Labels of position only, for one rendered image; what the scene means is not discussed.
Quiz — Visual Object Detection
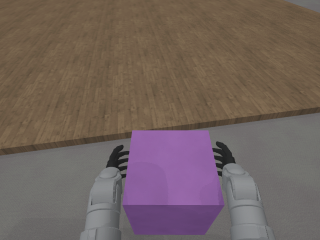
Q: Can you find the robot left hand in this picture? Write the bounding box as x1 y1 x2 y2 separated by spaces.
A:
106 145 130 178

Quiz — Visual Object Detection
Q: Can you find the right robot forearm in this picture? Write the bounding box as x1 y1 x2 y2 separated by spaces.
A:
222 163 276 240

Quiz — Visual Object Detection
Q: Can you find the carton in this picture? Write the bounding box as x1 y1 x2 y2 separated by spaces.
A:
122 130 225 235

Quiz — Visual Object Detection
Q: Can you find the robot right hand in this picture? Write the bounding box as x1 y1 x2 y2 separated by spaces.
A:
212 141 236 177

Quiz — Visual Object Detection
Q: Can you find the left robot forearm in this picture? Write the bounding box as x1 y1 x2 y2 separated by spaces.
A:
79 167 123 240

